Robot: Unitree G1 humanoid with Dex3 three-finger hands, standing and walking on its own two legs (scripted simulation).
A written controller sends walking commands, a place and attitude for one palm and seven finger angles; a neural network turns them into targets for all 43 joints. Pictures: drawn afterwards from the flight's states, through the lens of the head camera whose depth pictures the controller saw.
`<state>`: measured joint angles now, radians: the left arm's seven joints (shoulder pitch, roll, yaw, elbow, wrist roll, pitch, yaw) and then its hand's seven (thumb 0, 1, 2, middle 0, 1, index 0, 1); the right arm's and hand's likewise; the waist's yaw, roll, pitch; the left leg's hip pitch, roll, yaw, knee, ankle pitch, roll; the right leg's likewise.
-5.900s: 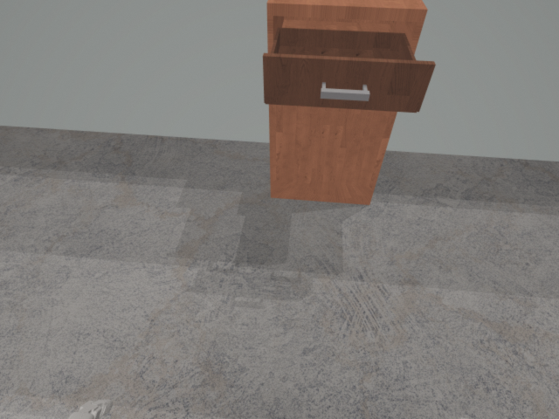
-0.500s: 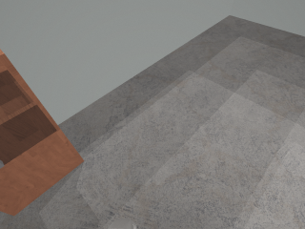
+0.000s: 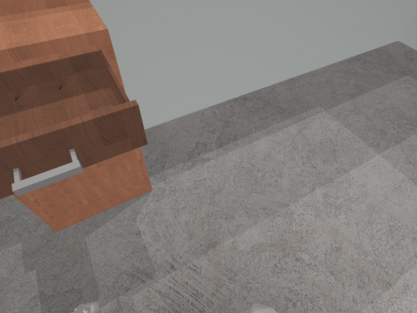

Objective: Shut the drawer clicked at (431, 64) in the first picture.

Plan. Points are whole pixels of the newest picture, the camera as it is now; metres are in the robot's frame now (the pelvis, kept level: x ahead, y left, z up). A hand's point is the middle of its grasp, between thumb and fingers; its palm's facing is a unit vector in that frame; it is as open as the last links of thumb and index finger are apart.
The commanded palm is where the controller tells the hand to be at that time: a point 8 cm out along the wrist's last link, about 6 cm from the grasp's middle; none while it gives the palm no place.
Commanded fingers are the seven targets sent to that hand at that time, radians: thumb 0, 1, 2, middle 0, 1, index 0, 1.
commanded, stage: turn to face it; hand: left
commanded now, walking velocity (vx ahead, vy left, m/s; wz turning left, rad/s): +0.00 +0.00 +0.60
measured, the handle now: (47, 170) +0.38 +0.37 +0.01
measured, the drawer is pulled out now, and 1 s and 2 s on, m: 0.30 0.30 0.30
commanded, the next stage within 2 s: take the last steps up to it in 0.82 s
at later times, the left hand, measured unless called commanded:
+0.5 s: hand out of the picture -0.03 +0.17 -0.15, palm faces +0.35 -0.90 -0.27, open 7.4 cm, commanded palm none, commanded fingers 0.00 0.90 0.90 -0.20 -0.30 -0.20 -0.30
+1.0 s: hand out of the picture -0.11 +0.23 -0.17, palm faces +0.52 -0.83 -0.22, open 7.4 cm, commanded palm none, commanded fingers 0.00 0.90 0.90 -0.20 -0.30 -0.20 -0.30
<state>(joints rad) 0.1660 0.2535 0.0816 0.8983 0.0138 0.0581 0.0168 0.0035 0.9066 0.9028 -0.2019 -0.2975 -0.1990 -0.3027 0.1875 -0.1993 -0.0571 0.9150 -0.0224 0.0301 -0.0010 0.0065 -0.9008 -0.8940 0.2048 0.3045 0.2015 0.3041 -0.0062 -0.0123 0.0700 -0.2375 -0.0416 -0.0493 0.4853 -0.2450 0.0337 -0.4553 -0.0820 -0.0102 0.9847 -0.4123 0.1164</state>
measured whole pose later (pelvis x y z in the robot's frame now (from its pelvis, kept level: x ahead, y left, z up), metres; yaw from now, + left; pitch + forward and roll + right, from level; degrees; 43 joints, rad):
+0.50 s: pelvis -0.02 -0.04 +0.00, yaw +19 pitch -2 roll +2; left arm 0.26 0.18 0.04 0.90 0.03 0.01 0.02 0.00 0.90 0.90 -0.21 -0.30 -0.20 -0.30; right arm 0.20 -0.27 -0.10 0.96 -0.02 0.10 0.02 0.01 -0.91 -0.89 0.20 0.30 0.19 0.30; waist -0.01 0.02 0.08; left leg -0.44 0.05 0.00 1.02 -0.40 -0.08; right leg -0.18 -0.13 -0.23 0.50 -0.29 -0.01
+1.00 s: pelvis -0.06 +0.03 +0.01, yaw +28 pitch -2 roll -1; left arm 0.23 0.23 0.06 0.98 0.02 0.06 0.03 0.00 0.91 0.90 -0.20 -0.30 -0.20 -0.30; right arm 0.21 -0.16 -0.03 0.96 -0.01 0.01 -0.02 0.00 -0.92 -0.89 0.21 0.30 0.20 0.30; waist 0.01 -0.04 0.04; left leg -0.17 -0.07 0.02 0.39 -0.19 0.10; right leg -0.43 -0.08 0.00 1.05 -0.34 0.10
